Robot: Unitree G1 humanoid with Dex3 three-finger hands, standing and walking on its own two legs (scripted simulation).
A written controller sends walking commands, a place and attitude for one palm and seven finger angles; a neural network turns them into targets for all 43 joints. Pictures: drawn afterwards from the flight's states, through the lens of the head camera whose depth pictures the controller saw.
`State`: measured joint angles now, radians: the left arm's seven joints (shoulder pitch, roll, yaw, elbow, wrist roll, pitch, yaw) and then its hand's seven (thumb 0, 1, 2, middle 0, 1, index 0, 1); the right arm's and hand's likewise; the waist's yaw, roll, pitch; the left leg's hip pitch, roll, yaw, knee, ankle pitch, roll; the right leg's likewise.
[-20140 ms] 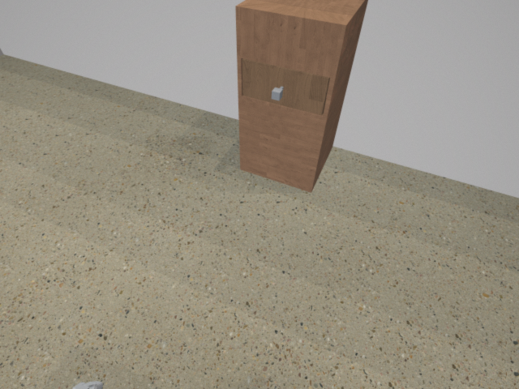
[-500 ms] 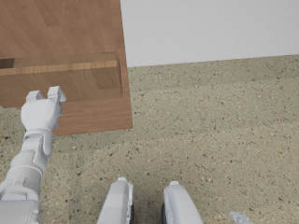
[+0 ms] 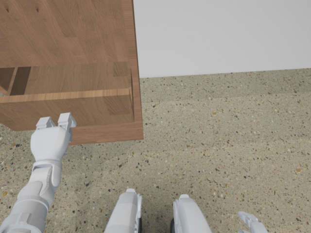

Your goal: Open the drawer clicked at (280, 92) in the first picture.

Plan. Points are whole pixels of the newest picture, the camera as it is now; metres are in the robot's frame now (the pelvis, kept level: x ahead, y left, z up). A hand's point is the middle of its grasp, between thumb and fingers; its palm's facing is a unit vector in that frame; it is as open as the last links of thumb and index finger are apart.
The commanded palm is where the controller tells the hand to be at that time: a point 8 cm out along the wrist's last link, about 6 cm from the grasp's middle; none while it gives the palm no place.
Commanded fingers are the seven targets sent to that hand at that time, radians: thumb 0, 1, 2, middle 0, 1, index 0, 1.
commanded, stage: pull the drawer open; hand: left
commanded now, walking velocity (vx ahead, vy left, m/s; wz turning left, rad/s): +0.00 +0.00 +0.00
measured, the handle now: (63, 128) +0.38 +0.29 -0.06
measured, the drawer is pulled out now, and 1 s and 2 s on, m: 0.11 0.23 0.30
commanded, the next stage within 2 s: open the thumb to release the handle in 1.76 s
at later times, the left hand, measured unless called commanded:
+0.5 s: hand (58, 167) +0.27 +0.28 -0.07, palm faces -0.02 -0.05 -1.00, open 7.2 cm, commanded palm +0.25 +0.28 -0.02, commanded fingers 0.00 0.90 0.90 -0.40 -1.35 -0.40 -1.35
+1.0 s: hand (56, 192) +0.21 +0.27 -0.07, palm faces -0.05 -0.06 -1.00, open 7.3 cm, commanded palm +0.19 +0.27 -0.02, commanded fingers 0.00 0.90 0.90 -0.40 -1.35 -0.40 -1.35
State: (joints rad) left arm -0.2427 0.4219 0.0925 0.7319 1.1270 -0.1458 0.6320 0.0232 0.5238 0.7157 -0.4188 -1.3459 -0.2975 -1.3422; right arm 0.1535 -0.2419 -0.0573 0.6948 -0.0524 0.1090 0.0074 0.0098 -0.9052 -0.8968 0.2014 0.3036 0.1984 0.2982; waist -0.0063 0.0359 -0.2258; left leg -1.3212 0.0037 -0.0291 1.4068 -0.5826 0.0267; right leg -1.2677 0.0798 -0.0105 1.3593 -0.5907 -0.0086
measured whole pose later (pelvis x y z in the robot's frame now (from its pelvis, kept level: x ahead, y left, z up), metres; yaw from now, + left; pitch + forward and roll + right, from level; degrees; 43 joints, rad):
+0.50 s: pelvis +0.00 +0.00 +0.00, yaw +1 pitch +27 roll -3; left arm -0.04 0.37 0.05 0.56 1.13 -0.11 0.67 0.03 0.52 0.72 -0.42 -1.35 -0.30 -1.34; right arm 0.11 -0.23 -0.05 0.67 -0.05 0.10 0.00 0.01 -0.90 -0.90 0.20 0.30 0.20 0.30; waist 0.02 0.03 -0.23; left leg -1.29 0.00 -0.03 1.41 -0.58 0.02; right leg -1.24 0.07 -0.01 1.36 -0.59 -0.01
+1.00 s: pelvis +0.00 +0.00 +0.00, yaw +1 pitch +26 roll -3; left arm 0.23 0.34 0.02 0.35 1.13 -0.08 0.70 0.05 0.55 0.68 -0.42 -1.35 -0.27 -1.35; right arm 0.07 -0.22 -0.05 0.63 -0.07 0.10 -0.01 0.01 -0.90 -0.90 0.20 0.30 0.20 0.30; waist 0.03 0.02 -0.23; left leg -1.27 0.00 -0.03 1.42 -0.60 0.02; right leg -1.22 0.07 -0.02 1.38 -0.61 -0.01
